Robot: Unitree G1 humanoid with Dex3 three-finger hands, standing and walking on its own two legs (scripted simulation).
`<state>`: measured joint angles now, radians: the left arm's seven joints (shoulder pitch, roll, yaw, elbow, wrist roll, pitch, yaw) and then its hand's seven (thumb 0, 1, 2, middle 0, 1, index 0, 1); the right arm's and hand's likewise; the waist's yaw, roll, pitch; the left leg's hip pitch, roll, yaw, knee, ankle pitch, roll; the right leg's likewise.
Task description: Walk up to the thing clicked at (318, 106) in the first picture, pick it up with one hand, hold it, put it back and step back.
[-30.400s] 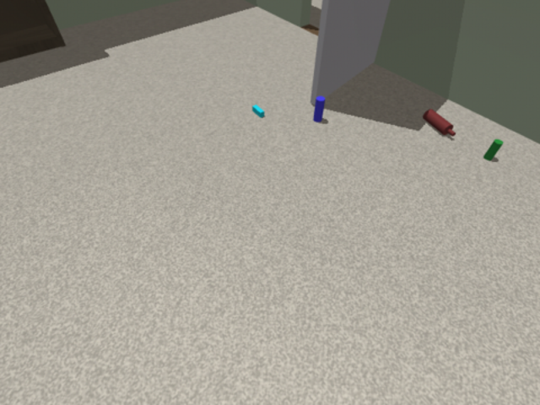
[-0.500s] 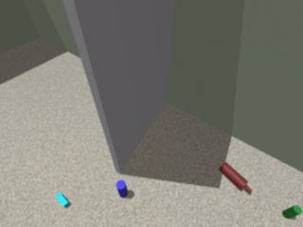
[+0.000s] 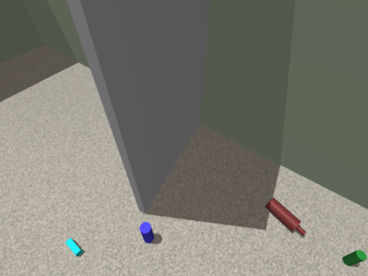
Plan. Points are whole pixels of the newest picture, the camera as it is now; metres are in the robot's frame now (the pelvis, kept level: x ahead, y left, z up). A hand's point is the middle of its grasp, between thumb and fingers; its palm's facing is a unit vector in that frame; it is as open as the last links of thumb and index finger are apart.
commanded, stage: stand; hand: left
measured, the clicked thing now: (147, 232) +0.43 +0.19 -0.71
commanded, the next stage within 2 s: step back in 0.58 s
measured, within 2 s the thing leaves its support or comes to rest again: neither
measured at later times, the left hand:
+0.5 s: hand out of the picture +0.08 +0.24 -0.16, palm faces -0.02 -0.94 -0.34, open 7.4 cm
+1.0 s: hand out of the picture +0.04 +0.26 -0.16, palm faces -0.04 -0.91 -0.41, open 7.4 cm
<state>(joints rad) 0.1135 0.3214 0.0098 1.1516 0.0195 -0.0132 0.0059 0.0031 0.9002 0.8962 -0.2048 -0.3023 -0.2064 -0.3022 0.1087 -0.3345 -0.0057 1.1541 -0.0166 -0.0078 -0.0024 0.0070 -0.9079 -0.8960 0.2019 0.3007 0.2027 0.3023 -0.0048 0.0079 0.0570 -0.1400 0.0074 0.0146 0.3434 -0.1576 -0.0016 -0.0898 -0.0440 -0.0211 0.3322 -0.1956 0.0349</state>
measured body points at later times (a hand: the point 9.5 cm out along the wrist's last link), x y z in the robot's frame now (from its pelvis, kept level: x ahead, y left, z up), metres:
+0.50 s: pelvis +0.01 +0.00 +0.00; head +0.02 +0.00 +0.45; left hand +0.08 +0.29 -0.13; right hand +0.08 -0.30 -0.14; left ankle +0.02 +0.12 -0.75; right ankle -0.01 -0.14 -0.75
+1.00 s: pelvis -0.06 -0.01 -0.02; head +0.00 -0.02 +0.42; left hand +0.04 +0.31 -0.13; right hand +0.04 -0.33 -0.15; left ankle -0.09 +0.12 -0.69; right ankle -0.01 -0.14 -0.75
